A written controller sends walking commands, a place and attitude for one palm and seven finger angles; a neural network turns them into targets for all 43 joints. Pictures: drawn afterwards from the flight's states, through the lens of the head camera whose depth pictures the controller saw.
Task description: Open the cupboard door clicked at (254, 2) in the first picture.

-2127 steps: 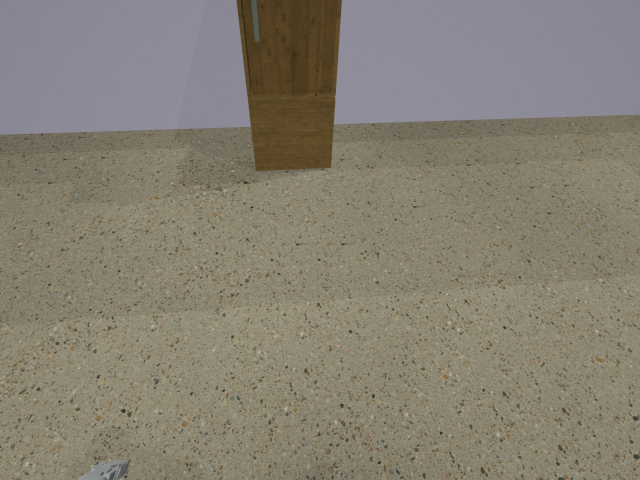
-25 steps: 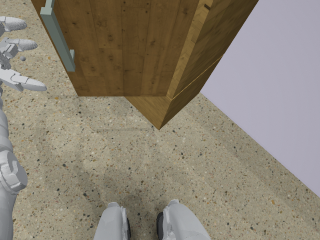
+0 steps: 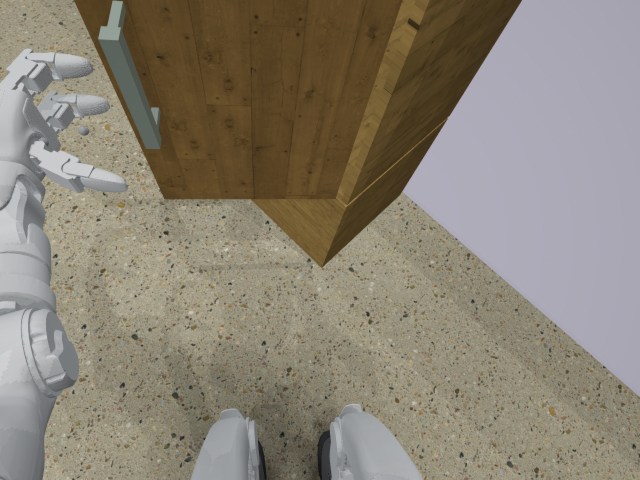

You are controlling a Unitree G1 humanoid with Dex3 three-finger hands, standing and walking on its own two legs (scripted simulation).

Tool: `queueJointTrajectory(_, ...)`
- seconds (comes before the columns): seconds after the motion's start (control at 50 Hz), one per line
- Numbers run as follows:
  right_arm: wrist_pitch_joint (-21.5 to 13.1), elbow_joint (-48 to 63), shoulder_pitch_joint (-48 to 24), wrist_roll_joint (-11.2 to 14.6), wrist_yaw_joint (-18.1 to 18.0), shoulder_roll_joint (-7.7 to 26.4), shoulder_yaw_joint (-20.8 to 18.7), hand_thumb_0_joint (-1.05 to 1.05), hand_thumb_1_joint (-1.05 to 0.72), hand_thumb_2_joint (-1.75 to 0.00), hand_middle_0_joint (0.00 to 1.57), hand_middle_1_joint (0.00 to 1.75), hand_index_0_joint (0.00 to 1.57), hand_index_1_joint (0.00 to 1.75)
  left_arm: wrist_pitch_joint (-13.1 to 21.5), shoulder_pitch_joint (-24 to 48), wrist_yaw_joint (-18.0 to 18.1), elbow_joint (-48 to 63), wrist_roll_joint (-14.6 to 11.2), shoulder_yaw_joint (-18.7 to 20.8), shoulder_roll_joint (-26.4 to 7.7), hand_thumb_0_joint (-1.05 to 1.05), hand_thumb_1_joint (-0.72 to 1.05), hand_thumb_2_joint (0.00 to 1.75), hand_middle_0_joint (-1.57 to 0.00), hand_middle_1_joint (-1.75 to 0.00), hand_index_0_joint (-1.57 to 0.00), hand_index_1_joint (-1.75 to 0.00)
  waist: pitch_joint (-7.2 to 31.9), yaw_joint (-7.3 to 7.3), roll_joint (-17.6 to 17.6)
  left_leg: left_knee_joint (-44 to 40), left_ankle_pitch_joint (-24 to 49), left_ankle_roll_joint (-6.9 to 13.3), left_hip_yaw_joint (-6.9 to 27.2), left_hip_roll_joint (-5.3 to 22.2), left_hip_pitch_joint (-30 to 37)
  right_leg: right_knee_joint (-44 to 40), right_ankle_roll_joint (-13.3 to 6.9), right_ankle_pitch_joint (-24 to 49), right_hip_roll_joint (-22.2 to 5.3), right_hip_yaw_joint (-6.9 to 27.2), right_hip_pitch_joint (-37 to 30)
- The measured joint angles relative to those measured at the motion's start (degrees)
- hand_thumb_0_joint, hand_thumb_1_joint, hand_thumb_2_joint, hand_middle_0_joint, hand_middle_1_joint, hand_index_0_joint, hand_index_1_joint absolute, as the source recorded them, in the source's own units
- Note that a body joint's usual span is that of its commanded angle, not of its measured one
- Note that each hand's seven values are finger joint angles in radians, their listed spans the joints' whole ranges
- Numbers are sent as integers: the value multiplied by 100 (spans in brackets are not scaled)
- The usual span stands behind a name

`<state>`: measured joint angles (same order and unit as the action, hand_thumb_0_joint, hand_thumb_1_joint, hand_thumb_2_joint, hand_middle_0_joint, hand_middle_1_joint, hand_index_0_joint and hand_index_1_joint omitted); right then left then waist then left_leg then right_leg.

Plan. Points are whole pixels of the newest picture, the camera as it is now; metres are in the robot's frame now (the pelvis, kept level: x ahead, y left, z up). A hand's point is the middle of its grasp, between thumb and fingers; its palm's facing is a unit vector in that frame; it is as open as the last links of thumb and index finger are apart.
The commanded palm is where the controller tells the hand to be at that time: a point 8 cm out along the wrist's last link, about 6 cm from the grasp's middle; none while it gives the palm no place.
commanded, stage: slide the fingers in behind the handle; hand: left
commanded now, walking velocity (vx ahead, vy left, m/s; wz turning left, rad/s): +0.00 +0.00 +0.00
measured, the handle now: (137, 84) +0.58 +0.19 +0.06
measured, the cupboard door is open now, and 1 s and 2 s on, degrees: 49 49 49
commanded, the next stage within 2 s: close the thumb around the handle in 1.20 s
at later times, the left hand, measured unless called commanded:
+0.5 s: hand (119, 133) +0.50 +0.20 +0.06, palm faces +0.01 -1.00 -0.01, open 14.0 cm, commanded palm +0.49 +0.23 +0.06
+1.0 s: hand (124, 136) +0.50 +0.20 +0.06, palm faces +0.05 -1.00 -0.02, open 14.3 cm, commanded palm +0.48 +0.21 +0.06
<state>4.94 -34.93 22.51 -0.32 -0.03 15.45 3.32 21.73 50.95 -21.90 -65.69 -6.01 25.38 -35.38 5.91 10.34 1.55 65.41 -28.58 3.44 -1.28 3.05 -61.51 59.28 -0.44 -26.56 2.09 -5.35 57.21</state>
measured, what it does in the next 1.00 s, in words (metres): stands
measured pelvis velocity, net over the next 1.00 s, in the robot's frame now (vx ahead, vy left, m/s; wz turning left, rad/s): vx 0.00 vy -0.01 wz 0.04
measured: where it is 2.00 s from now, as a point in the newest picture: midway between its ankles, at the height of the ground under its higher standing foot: outside the picture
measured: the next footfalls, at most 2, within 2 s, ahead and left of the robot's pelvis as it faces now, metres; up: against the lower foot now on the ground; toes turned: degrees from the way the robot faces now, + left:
none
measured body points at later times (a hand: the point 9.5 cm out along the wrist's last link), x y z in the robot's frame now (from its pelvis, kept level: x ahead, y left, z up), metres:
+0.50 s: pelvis +0.00 -0.01 +0.00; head +0.14 +0.02 +0.43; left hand +0.50 +0.25 +0.06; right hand +0.01 -0.27 -0.11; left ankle +0.01 +0.08 -0.65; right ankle +0.01 -0.12 -0.65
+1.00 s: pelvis +0.00 -0.01 +0.00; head +0.14 +0.02 +0.43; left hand +0.49 +0.25 +0.06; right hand +0.03 -0.28 -0.11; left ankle +0.01 +0.08 -0.65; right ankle +0.01 -0.12 -0.65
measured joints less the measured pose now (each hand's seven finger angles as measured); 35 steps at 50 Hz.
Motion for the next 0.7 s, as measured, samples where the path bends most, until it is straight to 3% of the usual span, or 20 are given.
queueJointTrajectory(0.08, 5, -57, -19, 6, 19, -27, 7, 0, -91, -90, 20, 30, 20, 30, 47, 47, 80, -78, -50, -80, 123, -1, -50, 30, -30, -120, -30, -120, 32, -17, -9, -18, 4, 6, -5, -12, 50, -4, 3, -3, -10, 5, -45)
queueJointTrajectory(0.22, -54, 3, -44, -20, 15, -38, 3, 0, -91, -90, 20, 30, 20, 30, 14, 110, 274, -148, 93, -144, 190, -1, -50, 30, -30, -120, -30, -120, 33, 35, -1, 7, 11, -1, -5, -23, 5, 45, -6, -13, -22, 5, 10)
queueJointTrajectory(0.3, -59, -45, -39, -37, 53, -48, -25, 0, -91, -90, 20, 30, 20, 30, 188, 38, 341, -7, 27, -168, 342, -1, -50, 30, -30, -120, -30, -120, 56, -4, 1, 8, -4, -7, -25, -17, 29, 65, -9, -29, -17, 28, 4)
queueJointTrajectory(0.44, -22, -22, -23, -13, 72, -58, -46, 0, -91, -90, 20, 30, 20, 30, 67, -44, 460, -9, 58, -285, 480, -1, -50, 30, -30, -120, -30, -120, 66, -24, 32, -41, 1, -28, -27, -22, 109, 45, -27, -41, -19, 32, -62)
queueJointTrajectory(0.7, -101, -157, -57, -33, 115, -83, -112, 0, -91, -90, 20, 30, 20, 30, 236, -126, 819, 43, -34, -465, 681, -1, -50, 30, -26, -119, -26, -119, 71, -112, 16, -57, 6, -88, 24, -38, 159, 80, -85, -87, -28, -15, -107)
